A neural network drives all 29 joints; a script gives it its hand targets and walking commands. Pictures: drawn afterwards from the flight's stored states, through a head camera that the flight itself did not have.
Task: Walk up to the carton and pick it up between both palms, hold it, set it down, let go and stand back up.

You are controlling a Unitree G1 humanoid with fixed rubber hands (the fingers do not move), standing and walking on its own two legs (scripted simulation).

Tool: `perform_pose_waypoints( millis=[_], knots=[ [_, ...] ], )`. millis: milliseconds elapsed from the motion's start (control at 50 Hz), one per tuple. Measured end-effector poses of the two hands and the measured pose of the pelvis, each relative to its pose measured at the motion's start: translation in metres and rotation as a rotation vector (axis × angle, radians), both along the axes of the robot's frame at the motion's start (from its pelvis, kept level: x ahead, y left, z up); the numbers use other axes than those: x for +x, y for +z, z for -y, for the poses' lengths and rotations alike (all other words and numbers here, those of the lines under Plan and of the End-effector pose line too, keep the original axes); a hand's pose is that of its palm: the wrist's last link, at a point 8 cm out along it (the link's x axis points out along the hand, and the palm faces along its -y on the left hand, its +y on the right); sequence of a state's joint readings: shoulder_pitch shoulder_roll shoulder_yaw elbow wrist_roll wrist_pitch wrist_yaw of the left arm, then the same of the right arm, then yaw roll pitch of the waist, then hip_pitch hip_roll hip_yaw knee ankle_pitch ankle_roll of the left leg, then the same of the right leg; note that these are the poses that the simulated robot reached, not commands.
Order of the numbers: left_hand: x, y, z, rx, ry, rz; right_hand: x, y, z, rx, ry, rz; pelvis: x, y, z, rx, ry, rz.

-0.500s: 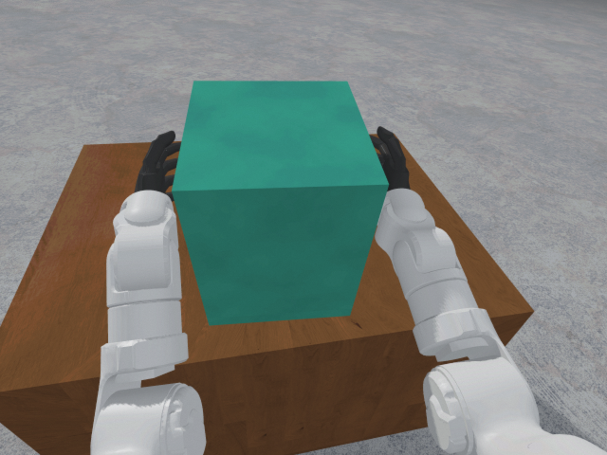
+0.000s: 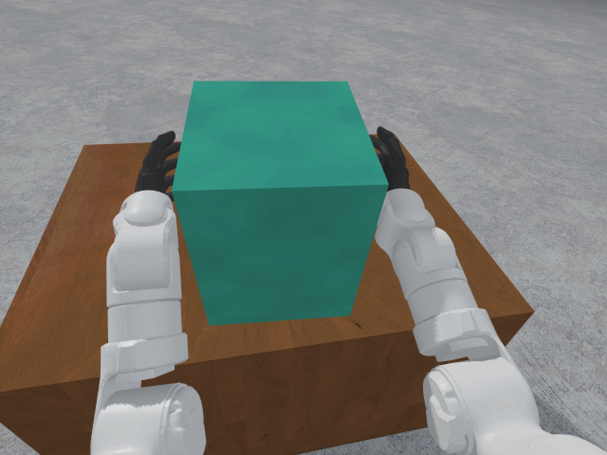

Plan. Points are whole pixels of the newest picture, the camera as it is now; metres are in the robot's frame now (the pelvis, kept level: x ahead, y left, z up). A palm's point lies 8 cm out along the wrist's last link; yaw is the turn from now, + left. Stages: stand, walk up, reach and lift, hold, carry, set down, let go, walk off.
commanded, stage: hold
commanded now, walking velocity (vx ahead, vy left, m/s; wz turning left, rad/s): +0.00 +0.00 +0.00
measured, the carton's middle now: (276, 205) +0.39 +0.01 +0.16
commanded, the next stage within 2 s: none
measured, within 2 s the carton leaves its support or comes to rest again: neither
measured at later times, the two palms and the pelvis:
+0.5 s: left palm (154, 195) +0.36 +0.16 +0.20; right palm (390, 190) +0.36 -0.14 +0.20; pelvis +0.00 +0.00 +0.00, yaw +0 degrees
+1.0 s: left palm (154, 195) +0.36 +0.16 +0.20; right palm (390, 190) +0.36 -0.14 +0.20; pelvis +0.00 +0.00 +0.00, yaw +0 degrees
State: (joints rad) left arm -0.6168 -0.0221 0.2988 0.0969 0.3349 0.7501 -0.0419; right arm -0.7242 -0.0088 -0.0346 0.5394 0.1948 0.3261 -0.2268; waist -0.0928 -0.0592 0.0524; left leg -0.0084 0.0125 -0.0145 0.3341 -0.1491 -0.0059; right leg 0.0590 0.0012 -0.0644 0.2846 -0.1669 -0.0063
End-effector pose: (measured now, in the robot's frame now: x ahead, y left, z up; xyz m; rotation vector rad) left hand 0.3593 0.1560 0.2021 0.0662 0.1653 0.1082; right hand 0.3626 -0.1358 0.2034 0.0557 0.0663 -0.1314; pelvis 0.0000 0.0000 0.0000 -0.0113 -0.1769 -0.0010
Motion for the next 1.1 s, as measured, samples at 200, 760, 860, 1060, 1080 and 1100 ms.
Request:
perform_pose_waypoints(
  millis=[200,760,860,1060,1080,1100],
  knots=[
    [0.0001,0.0001,-0.0001,0.0,0.0,0.0,0.0,0.0,-0.0001,0.0,0.0,0.0,-0.0001,0.0,-0.0001,0.0,0.0,0.0],
    [0.0,0.0001,0.0,0.001,0.0,0.0,0.0,-0.0001,0.0,0.0,0.0,0.0,0.0,0.0,0.0001,0.0,0.001,0.0],
    [-0.0001,0.0001,-0.0001,0.001,0.0,0.0,0.0,-0.0001,0.0,0.0,0.0,0.0,0.0,0.0,0.0001,0.0,0.001,0.0],
    [-0.0001,0.0001,-0.0001,0.001,0.0,0.0,0.0,-0.0001,-0.0001,0.0,-0.001,0.0,-0.0001,0.0,0.0,0.0,0.001,0.0],
    [-0.0001,0.0001,-0.0001,0.001,0.0,0.0,0.0,-0.0001,-0.0001,0.0,-0.001,0.0,-0.0001,0.0,0.0,0.0,0.001,0.0],
    [-0.0001,0.0001,-0.0001,0.001,0.0,0.0,0.0,-0.0001,-0.0001,0.0,-0.001,0.0,-0.0001,0.0,0.0,0.0,0.001,0.0]
  ],
)
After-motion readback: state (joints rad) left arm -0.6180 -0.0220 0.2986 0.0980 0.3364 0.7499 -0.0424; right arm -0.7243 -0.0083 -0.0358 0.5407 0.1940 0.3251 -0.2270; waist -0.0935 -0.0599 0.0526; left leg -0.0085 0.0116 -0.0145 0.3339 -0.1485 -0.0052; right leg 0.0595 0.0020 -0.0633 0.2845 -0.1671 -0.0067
